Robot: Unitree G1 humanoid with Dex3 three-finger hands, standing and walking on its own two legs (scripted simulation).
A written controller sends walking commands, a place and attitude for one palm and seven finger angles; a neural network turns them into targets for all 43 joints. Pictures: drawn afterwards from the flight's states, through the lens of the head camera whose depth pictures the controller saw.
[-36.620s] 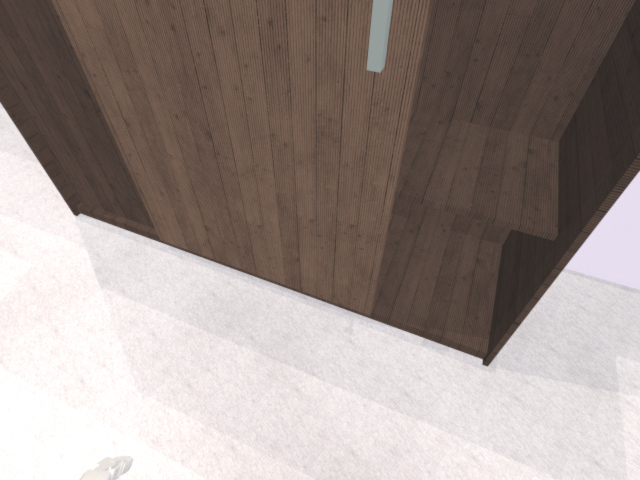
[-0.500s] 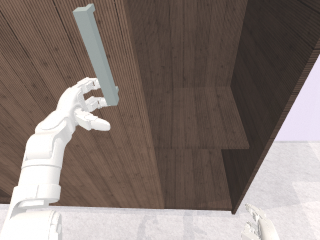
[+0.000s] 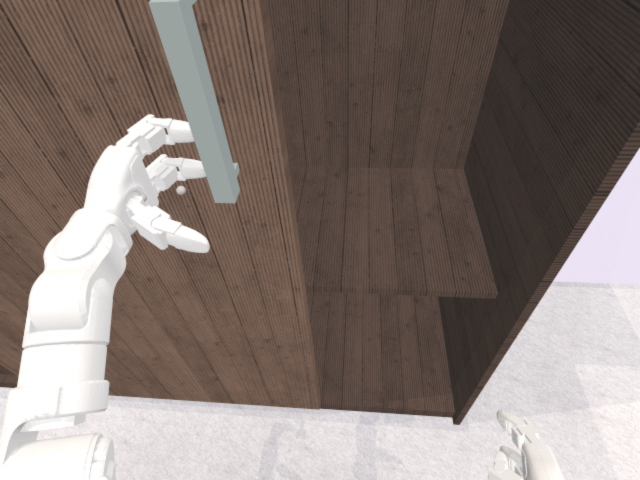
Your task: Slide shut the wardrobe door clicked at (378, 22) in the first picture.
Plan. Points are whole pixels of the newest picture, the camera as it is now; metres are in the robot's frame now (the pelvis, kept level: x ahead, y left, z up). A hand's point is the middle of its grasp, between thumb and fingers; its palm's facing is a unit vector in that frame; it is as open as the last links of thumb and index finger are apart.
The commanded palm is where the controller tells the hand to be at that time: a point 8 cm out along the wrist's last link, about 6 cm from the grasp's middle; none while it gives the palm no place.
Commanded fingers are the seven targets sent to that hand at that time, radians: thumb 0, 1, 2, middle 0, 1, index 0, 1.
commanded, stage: move the hooked fingers beside the handle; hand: left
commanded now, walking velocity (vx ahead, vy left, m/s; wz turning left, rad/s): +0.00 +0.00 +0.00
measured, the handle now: (209, 106) +0.44 +0.14 +0.27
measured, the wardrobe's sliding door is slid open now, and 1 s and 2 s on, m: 0.40 0.40 0.40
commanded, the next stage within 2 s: feel for the door with the fingertips in 0.48 s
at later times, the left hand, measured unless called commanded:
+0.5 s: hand (161, 145) +0.37 +0.17 +0.26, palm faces -0.04 -1.00 -0.07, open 13.9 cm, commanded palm +0.35 +0.25 +0.27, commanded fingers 0.00 -0.50 0.30 -0.30 -1.20 -0.30 -1.20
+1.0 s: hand (162, 129) +0.36 +0.16 +0.29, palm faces -0.01 -1.00 -0.07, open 14.0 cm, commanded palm +0.34 +0.22 +0.27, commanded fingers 0.00 -0.50 0.30 -0.30 -1.20 -0.30 -1.20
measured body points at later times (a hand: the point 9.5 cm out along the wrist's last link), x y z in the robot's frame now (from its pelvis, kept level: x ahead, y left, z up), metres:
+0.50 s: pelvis +0.00 +0.01 +0.00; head -0.01 -0.01 +0.45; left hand +0.37 +0.23 +0.27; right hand +0.17 -0.23 -0.09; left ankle +0.01 +0.13 -0.74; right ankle -0.06 -0.09 -0.74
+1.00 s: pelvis +0.00 +0.01 +0.00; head -0.03 -0.02 +0.45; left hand +0.36 +0.21 +0.29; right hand +0.20 -0.21 -0.09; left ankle +0.01 +0.13 -0.74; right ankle -0.06 -0.09 -0.74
